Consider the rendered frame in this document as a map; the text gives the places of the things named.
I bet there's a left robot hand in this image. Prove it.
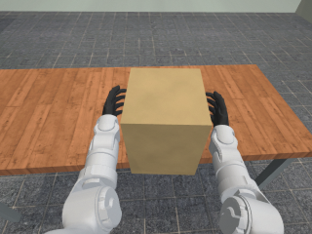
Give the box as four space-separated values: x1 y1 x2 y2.
101 85 127 117

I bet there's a robot left upper arm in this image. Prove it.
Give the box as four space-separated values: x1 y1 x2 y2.
44 185 122 234

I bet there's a robot right forearm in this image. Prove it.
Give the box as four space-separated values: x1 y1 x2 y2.
209 125 285 232

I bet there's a right robot hand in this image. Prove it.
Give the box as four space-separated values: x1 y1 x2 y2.
205 91 229 127

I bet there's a table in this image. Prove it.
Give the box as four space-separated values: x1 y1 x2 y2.
0 64 312 222

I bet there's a robot right upper arm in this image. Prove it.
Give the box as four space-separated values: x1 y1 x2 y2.
218 194 284 234

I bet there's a carton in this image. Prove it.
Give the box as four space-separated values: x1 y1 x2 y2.
120 67 213 176

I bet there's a robot left forearm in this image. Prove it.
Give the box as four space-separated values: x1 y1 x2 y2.
61 114 120 225

